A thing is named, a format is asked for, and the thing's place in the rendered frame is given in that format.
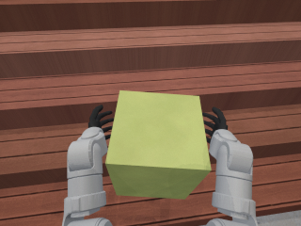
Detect right robot forearm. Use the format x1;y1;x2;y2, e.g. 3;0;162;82
209;129;258;226

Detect left robot forearm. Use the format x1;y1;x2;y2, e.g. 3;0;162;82
62;126;108;226

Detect robot left hand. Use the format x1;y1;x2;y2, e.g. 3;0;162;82
88;105;114;140

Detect carton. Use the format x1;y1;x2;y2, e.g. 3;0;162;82
105;90;212;200

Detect robot right hand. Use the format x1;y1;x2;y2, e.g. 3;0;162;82
202;107;228;144

